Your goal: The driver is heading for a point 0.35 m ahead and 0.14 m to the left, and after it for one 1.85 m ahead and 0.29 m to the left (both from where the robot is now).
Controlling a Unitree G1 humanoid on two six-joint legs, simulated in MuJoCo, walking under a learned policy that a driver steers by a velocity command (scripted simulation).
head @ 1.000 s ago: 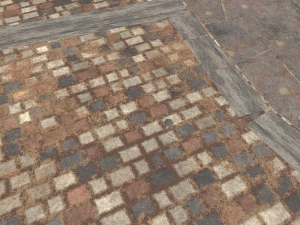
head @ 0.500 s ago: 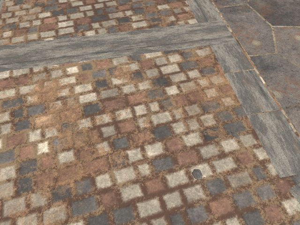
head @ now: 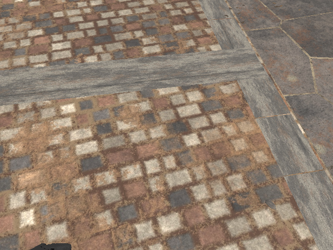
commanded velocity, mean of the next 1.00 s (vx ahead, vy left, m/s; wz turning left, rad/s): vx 0.29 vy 0.00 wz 0.40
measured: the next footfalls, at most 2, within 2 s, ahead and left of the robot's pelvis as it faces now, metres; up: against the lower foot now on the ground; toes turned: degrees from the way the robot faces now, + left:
right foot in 0.12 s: +0.24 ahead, -0.15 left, +0.00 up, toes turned +7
left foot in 0.60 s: +0.43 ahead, +0.16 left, +0.00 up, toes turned +24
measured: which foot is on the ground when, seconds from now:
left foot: down 0.00-0.14, up 0.16-0.58, down 0.60-1.00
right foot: up 0.00-0.10, down 0.12-0.60, up 0.62-0.96, down 0.98-1.00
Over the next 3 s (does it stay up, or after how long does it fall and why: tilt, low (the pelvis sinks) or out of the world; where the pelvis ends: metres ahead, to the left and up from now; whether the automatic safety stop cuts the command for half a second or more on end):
stays up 0.53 0.12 0.00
